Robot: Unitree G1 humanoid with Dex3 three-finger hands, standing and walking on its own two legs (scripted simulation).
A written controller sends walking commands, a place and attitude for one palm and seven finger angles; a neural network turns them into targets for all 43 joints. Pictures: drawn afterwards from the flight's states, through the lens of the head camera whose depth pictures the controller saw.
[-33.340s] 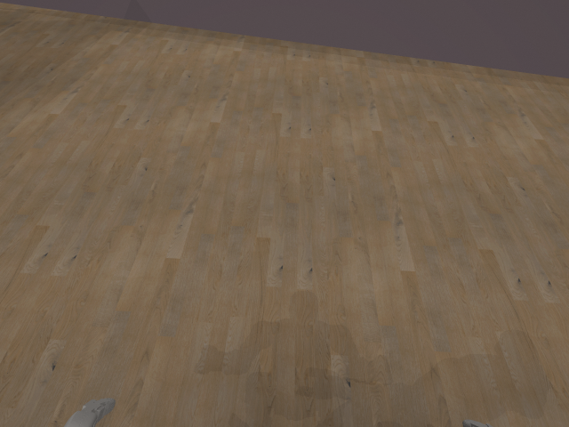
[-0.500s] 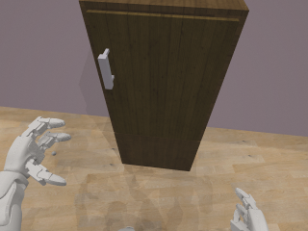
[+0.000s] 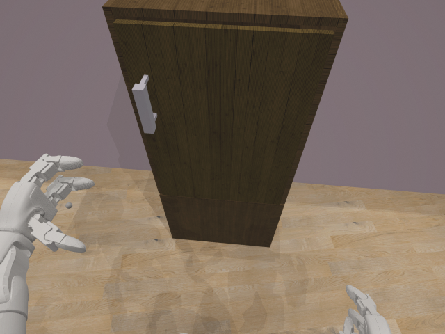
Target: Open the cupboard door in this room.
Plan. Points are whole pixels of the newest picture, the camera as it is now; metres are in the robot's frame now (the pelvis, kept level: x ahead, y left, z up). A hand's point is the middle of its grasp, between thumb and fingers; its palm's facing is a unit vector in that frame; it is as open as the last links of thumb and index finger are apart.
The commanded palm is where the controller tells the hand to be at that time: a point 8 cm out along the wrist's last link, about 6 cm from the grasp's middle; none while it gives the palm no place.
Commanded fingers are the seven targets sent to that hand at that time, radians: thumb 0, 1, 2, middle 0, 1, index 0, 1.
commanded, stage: raise the hand with hooked fingers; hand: left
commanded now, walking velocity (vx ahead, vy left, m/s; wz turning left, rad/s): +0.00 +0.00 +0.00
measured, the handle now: (147, 104) +0.58 +0.22 +0.08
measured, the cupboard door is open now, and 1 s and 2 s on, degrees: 0 0 0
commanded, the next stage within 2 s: move the hooked fingers beside the handle in 0.20 s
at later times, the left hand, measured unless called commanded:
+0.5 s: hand (74, 195) +0.31 +0.27 +0.10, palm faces +0.00 -1.00 +0.00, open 14.0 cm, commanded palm +0.29 +0.32 +0.10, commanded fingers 0.00 -0.50 0.30 -0.30 -1.20 -0.30 -1.20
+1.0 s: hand (99, 155) +0.40 +0.26 +0.10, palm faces -0.02 -1.00 +0.01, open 14.0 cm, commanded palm +0.38 +0.31 +0.10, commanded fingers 0.00 -0.50 0.30 -0.30 -1.20 -0.30 -1.20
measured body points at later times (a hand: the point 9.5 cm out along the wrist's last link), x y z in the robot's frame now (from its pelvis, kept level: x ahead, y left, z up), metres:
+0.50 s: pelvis -0.01 +0.00 +0.00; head +0.02 +0.00 +0.45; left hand +0.30 +0.33 +0.10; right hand +0.16 -0.25 -0.08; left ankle +0.03 +0.12 -0.71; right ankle -0.01 -0.13 -0.71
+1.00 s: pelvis +0.00 +0.00 -0.01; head +0.06 +0.01 +0.44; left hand +0.40 +0.32 +0.10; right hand +0.07 -0.27 -0.11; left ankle +0.03 +0.12 -0.71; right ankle -0.01 -0.13 -0.71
